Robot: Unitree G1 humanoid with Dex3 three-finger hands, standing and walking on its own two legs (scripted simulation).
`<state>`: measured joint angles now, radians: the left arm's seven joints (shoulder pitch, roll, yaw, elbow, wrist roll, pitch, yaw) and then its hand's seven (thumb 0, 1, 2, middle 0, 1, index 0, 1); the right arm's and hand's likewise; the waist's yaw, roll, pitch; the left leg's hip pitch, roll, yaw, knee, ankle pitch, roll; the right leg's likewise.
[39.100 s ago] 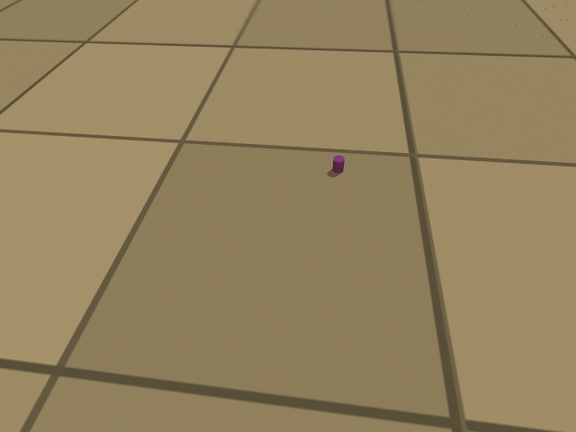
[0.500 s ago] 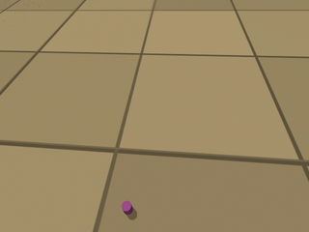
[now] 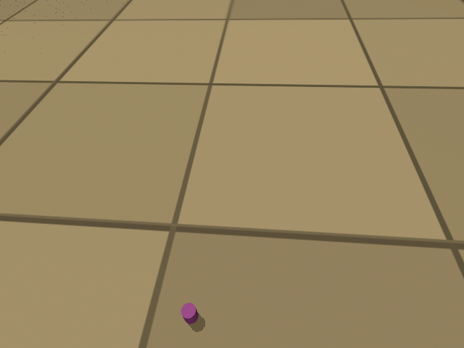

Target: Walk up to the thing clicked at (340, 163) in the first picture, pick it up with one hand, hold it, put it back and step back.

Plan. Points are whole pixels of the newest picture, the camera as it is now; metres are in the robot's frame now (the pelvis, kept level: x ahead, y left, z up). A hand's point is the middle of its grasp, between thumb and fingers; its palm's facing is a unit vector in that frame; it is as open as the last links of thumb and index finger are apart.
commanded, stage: step back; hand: left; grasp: from above
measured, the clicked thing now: (189, 313) +0.40 +0.22 -0.74
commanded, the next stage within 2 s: none
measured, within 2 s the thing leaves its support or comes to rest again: neither
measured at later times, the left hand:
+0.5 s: hand out of the picture +0.07 +0.30 -0.18, palm faces -0.08 -0.93 -0.35, open 7.4 cm
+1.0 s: hand out of the picture -0.06 +0.29 -0.15, palm faces -0.05 -0.91 -0.40, open 7.4 cm
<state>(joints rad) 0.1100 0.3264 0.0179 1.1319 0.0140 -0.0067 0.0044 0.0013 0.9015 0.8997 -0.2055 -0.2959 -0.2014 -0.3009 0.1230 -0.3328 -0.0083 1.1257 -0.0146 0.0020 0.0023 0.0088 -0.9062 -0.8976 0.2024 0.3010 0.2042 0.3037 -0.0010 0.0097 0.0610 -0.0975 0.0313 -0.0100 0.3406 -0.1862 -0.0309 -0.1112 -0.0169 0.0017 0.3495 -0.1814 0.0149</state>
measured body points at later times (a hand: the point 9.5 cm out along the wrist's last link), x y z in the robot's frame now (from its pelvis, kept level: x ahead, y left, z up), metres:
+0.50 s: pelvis -0.08 +0.05 -0.01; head +0.01 +0.07 +0.43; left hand +0.07 +0.35 -0.16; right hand -0.02 -0.27 -0.12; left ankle -0.05 +0.13 -0.75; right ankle -0.10 -0.10 -0.68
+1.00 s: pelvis -0.19 +0.04 -0.02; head -0.13 +0.02 +0.43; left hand -0.05 +0.33 -0.12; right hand -0.12 -0.29 -0.14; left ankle -0.23 +0.17 -0.70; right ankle -0.14 -0.08 -0.75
